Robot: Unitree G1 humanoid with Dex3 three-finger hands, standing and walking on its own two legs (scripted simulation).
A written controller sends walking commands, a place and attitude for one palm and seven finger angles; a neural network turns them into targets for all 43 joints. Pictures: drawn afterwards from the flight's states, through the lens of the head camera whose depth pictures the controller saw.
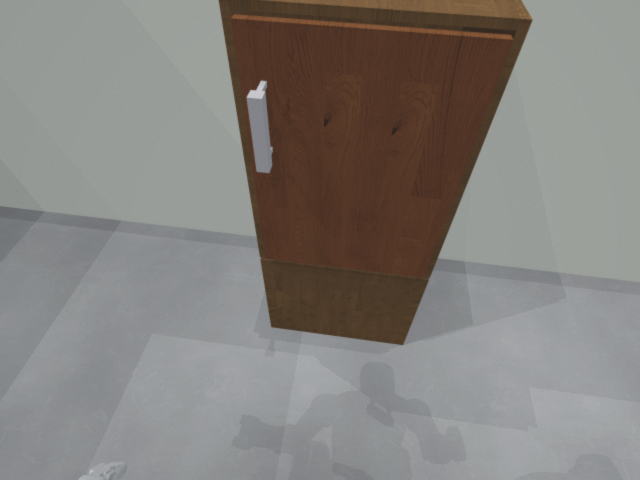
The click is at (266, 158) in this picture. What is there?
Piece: cupboard door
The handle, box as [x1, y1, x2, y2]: [247, 81, 272, 172]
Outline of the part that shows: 261,81 255,90 250,90 247,96 247,104 256,171 269,172 271,167 270,155 272,152 272,147 269,144 264,91 266,87 266,81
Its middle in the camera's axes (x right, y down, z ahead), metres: -0.10 -0.20 +0.69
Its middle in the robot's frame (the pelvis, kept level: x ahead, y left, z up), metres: +0.66 +0.14 +0.08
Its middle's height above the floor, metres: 0.85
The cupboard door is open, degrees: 0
